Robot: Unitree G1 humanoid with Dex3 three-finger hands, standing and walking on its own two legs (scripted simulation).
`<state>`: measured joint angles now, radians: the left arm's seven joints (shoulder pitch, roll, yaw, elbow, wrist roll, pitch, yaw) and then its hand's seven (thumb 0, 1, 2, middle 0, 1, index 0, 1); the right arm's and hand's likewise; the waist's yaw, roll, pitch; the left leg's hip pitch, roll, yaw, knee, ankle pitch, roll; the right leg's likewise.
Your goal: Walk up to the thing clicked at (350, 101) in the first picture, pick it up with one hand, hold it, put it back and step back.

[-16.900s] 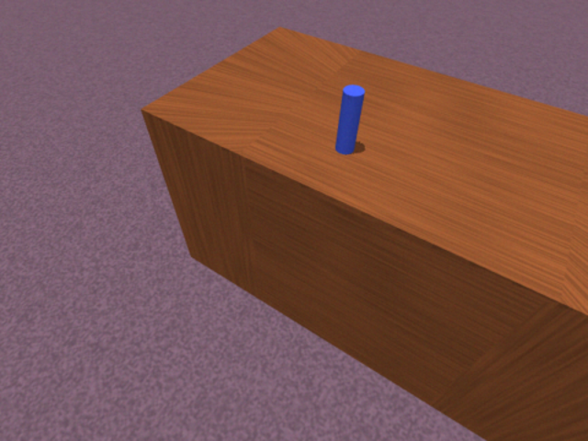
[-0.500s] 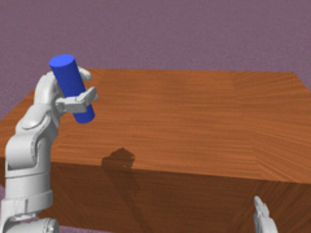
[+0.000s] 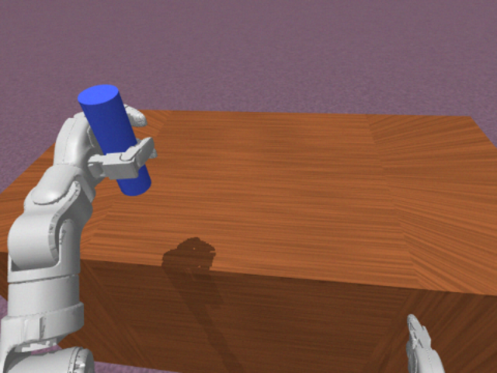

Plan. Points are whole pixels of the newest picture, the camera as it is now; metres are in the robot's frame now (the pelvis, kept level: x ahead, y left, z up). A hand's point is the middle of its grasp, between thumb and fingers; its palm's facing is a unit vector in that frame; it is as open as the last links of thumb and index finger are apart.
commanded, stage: hold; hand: left
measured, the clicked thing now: (119, 145) +0.34 +0.18 +0.25
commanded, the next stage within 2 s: crouch in 1.26 s
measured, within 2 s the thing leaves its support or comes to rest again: neither
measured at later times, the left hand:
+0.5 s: hand (130, 150) +0.34 +0.17 +0.24, palm faces +0.05 -1.00 -0.02, open 6.0 cm
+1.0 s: hand (131, 146) +0.35 +0.17 +0.25, palm faces +0.05 -1.00 -0.02, open 6.0 cm
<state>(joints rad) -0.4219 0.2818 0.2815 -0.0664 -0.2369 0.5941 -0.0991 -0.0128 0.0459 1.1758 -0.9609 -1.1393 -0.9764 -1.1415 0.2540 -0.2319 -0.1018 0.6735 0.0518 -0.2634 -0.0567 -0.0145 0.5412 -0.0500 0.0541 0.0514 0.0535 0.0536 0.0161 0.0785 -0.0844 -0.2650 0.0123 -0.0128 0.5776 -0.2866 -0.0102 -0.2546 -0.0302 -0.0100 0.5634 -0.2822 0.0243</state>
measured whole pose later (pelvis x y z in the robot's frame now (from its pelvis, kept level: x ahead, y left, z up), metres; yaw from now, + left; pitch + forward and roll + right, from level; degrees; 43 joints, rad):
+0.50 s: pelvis +0.00 +0.00 +0.00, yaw +0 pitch -1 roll +0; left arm -0.41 0.29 0.29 -0.05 -0.23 0.57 -0.11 -0.01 0.05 1.17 -0.96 -1.14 -0.97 -1.15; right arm 0.25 -0.23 -0.10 0.67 0.05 -0.26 -0.06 -0.01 0.54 -0.05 0.05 0.05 0.05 0.05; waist 0.02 0.08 -0.08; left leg -0.26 0.01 -0.01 0.57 -0.29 -0.01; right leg -0.26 -0.03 -0.01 0.56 -0.28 0.02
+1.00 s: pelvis +0.00 +0.00 +0.00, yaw +0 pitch -1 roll +0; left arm -0.44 0.29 0.28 -0.03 -0.23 0.58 -0.11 -0.01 0.05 1.17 -0.95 -1.15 -0.97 -1.15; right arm 0.25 -0.22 -0.09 0.68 0.05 -0.26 -0.05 -0.01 0.54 -0.05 0.05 0.05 0.05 0.05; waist 0.02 0.08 -0.09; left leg -0.26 0.01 -0.01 0.56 -0.28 -0.01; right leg -0.25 -0.03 0.00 0.55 -0.27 0.03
